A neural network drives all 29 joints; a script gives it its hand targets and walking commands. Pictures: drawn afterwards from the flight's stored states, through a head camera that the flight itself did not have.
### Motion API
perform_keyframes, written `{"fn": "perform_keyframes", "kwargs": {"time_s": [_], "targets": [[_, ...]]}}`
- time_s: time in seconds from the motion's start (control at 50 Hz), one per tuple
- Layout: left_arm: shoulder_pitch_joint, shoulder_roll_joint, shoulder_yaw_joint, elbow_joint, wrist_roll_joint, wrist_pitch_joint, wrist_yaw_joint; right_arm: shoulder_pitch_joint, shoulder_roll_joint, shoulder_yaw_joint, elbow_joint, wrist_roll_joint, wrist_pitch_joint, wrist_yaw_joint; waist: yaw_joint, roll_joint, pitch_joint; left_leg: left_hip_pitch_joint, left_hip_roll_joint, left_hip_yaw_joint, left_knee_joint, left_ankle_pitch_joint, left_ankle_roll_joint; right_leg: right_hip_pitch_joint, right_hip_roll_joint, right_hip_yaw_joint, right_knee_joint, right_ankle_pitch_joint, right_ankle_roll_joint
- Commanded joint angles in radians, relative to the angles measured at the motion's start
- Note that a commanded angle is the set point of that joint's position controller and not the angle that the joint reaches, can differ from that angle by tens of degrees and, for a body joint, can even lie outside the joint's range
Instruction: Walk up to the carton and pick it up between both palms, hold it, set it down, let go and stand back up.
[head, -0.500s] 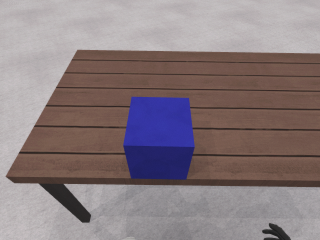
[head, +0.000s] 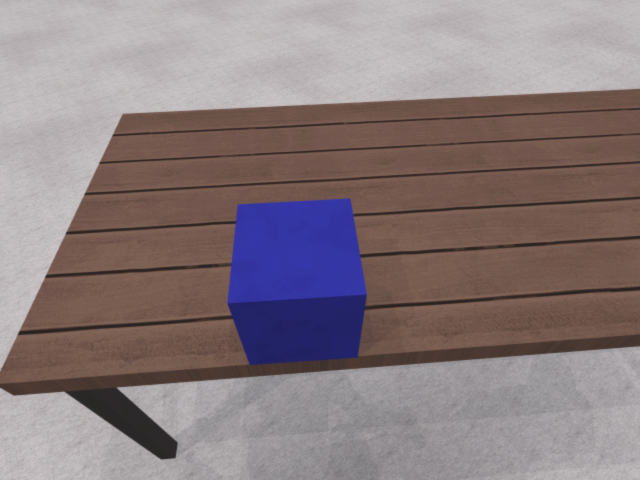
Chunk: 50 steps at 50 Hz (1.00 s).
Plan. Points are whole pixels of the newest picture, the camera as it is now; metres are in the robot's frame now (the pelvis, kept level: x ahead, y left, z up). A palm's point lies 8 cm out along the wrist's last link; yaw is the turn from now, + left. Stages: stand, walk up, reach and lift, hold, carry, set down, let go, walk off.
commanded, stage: walk up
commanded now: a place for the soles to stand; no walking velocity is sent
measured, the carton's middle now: (299, 283) +0.41 +0.05 -0.01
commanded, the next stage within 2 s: none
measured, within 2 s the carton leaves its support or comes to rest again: neither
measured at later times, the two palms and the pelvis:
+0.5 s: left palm out of the picture +0.10 +0.36 -0.12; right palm out of the picture +0.08 -0.29 -0.12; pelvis +0.01 +0.03 -0.01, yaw -2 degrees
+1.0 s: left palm out of the picture +0.11 +0.32 -0.12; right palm out of the picture +0.08 -0.28 -0.11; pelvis +0.01 +0.03 +0.00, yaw -2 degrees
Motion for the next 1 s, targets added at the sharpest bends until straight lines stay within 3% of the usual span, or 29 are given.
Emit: {"fn": "perform_keyframes", "kwargs": {"time_s": [0.0, 0.08, 0.16, 0.2, 0.22, 0.26, 0.3, 0.32, 0.34, 0.4, 0.44, 0.46, 0.48, 0.5, 0.54, 0.56, 0.58, 0.6, 0.62, 0.64, 0.66, 0.72, 0.8, 0.84, 0.88, 0.9, 0.92, 0.94, 0.98], "targets": [[-0.043, 0.256, 0.050, -0.059, 0.002, -0.028, 0.013, -0.036, -0.241, -0.054, -0.064, -0.003, -0.032, -0.012, -0.002, -0.066, -0.152, 0.181, 0.071, -0.150, -0.166, -0.096, 0.070, -0.111, -0.074, 0.094, -0.176, 0.082, -0.100], [-0.019, 0.301, 0.070, -0.062, -0.004, -0.028, 0.034, -0.047, -0.272, -0.063, -0.068, -0.016, -0.018, -0.006, 0.003, -0.079, -0.087, 0.129, 0.023, -0.078, -0.079, 0.037, 0.068, -0.087, -0.113, 0.139, -0.193, 0.202, -0.112], [-0.030, 0.324, 0.087, -0.064, 0.000, -0.033, 0.048, -0.004, -0.222, -0.069, -0.079, -0.025, 0.001, -0.003, -0.004, -0.070, -0.112, 0.113, -0.032, -0.079, 0.037, -0.014, 0.044, -0.100, -0.213, 0.271, -0.201, 0.208, -0.199], [-0.078, 0.302, 0.084, -0.103, 0.004, -0.028, 0.058, 0.027, -0.217, -0.079, -0.082, -0.029, 0.007, 0.005, -0.026, -0.104, -0.136, 0.135, -0.035, -0.102, 0.012, -0.028, 0.065, -0.112, -0.210, 0.247, -0.160, 0.199, -0.199], [-0.053, 0.290, 0.084, -0.104, 0.001, -0.025, 0.052, 0.059, -0.241, -0.086, -0.085, -0.020, 0.001, 0.005, -0.026, -0.107, -0.131, 0.181, 0.009, -0.130, -0.066, 0.040, 0.068, -0.137, -0.144, 0.145, -0.106, 0.221, -0.156], [-0.052, 0.219, 0.063, -0.107, -0.011, -0.015, 0.052, 0.023, -0.271, -0.095, -0.092, -0.015, -0.010, 0.005, -0.018, 0.042, -0.196, 0.171, 0.139, -0.223, -0.224, 0.069, 0.142, -0.105, 0.013, -0.051, 0.093, 0.118, -0.084], [0.072, 0.223, 0.069, -0.079, -0.012, -0.005, 0.063, -0.027, -0.289, -0.093, -0.128, -0.015, -0.007, 0.004, 0.023, 0.142, -0.165, 0.072, 0.271, -0.343, -0.268, 0.102, 0.240, -0.042, 0.044, -0.117, 0.231, -0.186, -0.081], [0.063, 0.232, 0.067, -0.077, -0.008, -0.007, 0.062, -0.028, -0.290, -0.099, -0.132, -0.021, -0.001, 0.000, -0.005, 0.181, -0.132, 0.053, 0.258, -0.293, -0.269, 0.049, 0.244, -0.069, 0.018, -0.118, 0.211, -0.251, -0.090], [0.109, 0.212, 0.071, -0.065, -0.012, -0.013, 0.055, -0.059, -0.281, -0.098, -0.141, -0.021, 0.004, -0.001, 0.039, 0.148, -0.105, -0.008, 0.217, -0.276, -0.248, 0.021, 0.222, -0.009, 0.018, -0.116, 0.122, -0.169, -0.097], [0.096, 0.220, 0.080, -0.071, -0.003, -0.025, 0.048, -0.037, -0.258, -0.092, -0.182, -0.018, 0.007, -0.002, 0.023, 0.162, -0.090, -0.128, 0.131, -0.179, -0.135, 0.016, 0.164, 0.090, -0.003, -0.087, 0.091, 0.017, -0.119], [0.098, 0.271, 0.093, -0.101, 0.013, -0.038, 0.040, -0.056, -0.224, -0.075, -0.172, -0.004, 0.000, -0.010, 0.047, -0.018, -0.107, -0.085, 0.014, -0.088, 0.093, 0.018, 0.064, 0.012, -0.175, 0.251, -0.170, 0.111, -0.189], [0.051, 0.321, 0.102, -0.103, 0.024, -0.049, 0.041, -0.065, -0.182, -0.066, -0.181, 0.004, 0.004, -0.012, 0.042, -0.136, -0.102, -0.122, -0.055, -0.103, 0.193, -0.242, 0.042, 0.006, -0.300, 0.426, -0.290, 0.095, -0.274], [0.013, 0.353, 0.103, -0.126, 0.026, -0.053, 0.044, -0.063, -0.196, -0.078, -0.172, -0.009, 0.006, -0.017, 0.034, -0.189, -0.061, -0.131, -0.042, -0.153, 0.272, -0.380, 0.042, -0.052, -0.369, 0.465, -0.305, 0.146, -0.338], [-0.022, 0.342, 0.104, -0.139, 0.023, -0.054, 0.044, -0.061, -0.198, -0.065, -0.183, -0.002, 0.001, -0.016, 0.023, -0.133, -0.065, -0.073, -0.008, -0.169, 0.296, -0.302, 0.031, -0.121, -0.362, 0.426, -0.293, 0.170, -0.357], [-0.084, 0.269, 0.078, -0.138, 0.019, -0.042, 0.033, 0.046, -0.198, -0.077, -0.123, 0.013, -0.024, -0.012, -0.044, -0.134, -0.139, 0.117, -0.025, -0.124, 0.067, -0.191, 0.056, -0.110, -0.223, 0.196, -0.153, 0.244, -0.251], [-0.122, 0.253, 0.063, -0.155, 0.012, -0.039, 0.030, 0.121, -0.212, -0.076, -0.095, 0.010, -0.047, -0.015, -0.085, -0.154, -0.162, 0.181, -0.006, -0.108, -0.104, 0.099, 0.065, -0.086, -0.176, 0.069, -0.072, 0.365, -0.165], [-0.172, 0.213, 0.052, -0.179, 0.000, -0.034, 0.029, 0.227, -0.258, -0.102, -0.054, 0.007, -0.056, -0.023, -0.117, -0.078, -0.211, 0.273, 0.069, -0.188, -0.153, 0.382, 0.085, -0.071, -0.096, -0.036, 0.083, 0.344, -0.096], [-0.137, 0.193, 0.056, -0.173, -0.017, -0.031, 0.027, 0.206, -0.287, -0.094, -0.071, 0.005, -0.064, -0.034, -0.081, -0.019, -0.274, 0.310, 0.133, -0.322, -0.163, 0.478, 0.124, -0.075, -0.031, -0.067, 0.165, 0.230, -0.058], [-0.102, 0.180, 0.055, -0.165, -0.023, -0.026, 0.025, 0.167, -0.294, -0.089, -0.080, 0.008, -0.071, -0.041, -0.071, 0.052, -0.271, 0.355, 0.197, -0.434, -0.198, 0.475, 0.195, -0.136, 0.006, -0.067, 0.240, 0.024, -0.058], [-0.037, 0.196, 0.065, -0.142, -0.020, -0.007, 0.030, 0.097, -0.286, -0.077, -0.112, -0.004, -0.069, -0.041, -0.014, 0.061, -0.267, 0.323, 0.227, -0.519, -0.220, 0.297, 0.220, -0.160, 0.005, -0.031, 0.252, -0.255, -0.064], [0.001, 0.226, 0.072, -0.114, -0.026, 0.004, 0.031, 0.037, -0.282, -0.072, -0.111, -0.003, -0.071, -0.038, 0.014, 0.056, -0.206, 0.217, 0.249, -0.549, -0.263, 0.167, 0.236, -0.121, -0.008, -0.015, 0.230, -0.307, -0.071], [-0.005, 0.208, 0.064, -0.088, -0.017, -0.001, 0.013, -0.024, -0.247, -0.063, -0.144, -0.011, -0.075, -0.042, 0.016, 0.088, -0.092, 0.060, 0.162, -0.368, -0.262, 0.061, 0.180, -0.068, -0.038, -0.042, 0.160, -0.233, -0.090], [0.009, 0.183, 0.082, -0.068, -0.020, 0.002, 0.012, 0.011, -0.237, -0.044, -0.116, -0.001, -0.083, -0.040, 0.032, 0.156, -0.049, 0.058, 0.146, -0.415, -0.296, 0.150, 0.128, -0.043, -0.014, -0.050, 0.104, -0.128, -0.096], [0.076, 0.165, 0.084, -0.036, -0.006, -0.014, 0.014, -0.022, -0.225, -0.046, -0.126, -0.005, -0.070, -0.033, 0.066, 0.236, -0.121, -0.022, 0.105, -0.305, -0.205, 0.078, 0.126, 0.127, -0.019, -0.064, -0.140, 0.022, -0.105], [0.040, 0.254, 0.091, -0.036, 0.012, -0.034, 0.018, -0.063, -0.159, -0.024, -0.134, 0.010, -0.057, -0.036, 0.061, 0.018, -0.127, -0.067, -0.037, -0.158, -0.021, 0.077, 0.040, 0.155, -0.168, 0.200, -0.285, 0.136, -0.146], [0.017, 0.284, 0.093, -0.047, 0.010, -0.034, 0.016, -0.056, -0.180, -0.036, -0.142, 0.009, -0.053, -0.037, 0.045, 0.014, -0.118, -0.040, -0.095, -0.110, 0.045, -0.052, 0.022, 0.096, -0.254, 0.287, -0.307, 0.131, -0.207], [-0.067, 0.316, 0.091, -0.073, 0.005, -0.030, 0.017, -0.006, -0.182, -0.039, -0.120, 0.017, -0.046, -0.039, 0.011, -0.086, -0.099, 0.047, -0.089, -0.106, 0.108, -0.232, 0.031, -0.035, -0.303, 0.304, -0.323, -0.012, -0.262], [-0.137, 0.306, 0.084, -0.091, 0.002, -0.029, 0.016, 0.062, -0.194, -0.049, -0.085, 0.010, -0.055, -0.036, -0.024, -0.060, -0.060, 0.095, -0.062, -0.106, 0.051, -0.233, 0.038, -0.081, -0.306, 0.274, -0.288, -0.013, -0.266], [-0.145, 0.243, 0.079, -0.107, 0.000, -0.029, 0.010, 0.080, -0.198, -0.038, -0.066, 0.002, -0.069, -0.029, -0.032, 0.010, -0.084, 0.163, -0.026, -0.165, -0.144, 0.040, 0.045, -0.038, -0.222, 0.127, -0.209, 0.186, -0.179]]}}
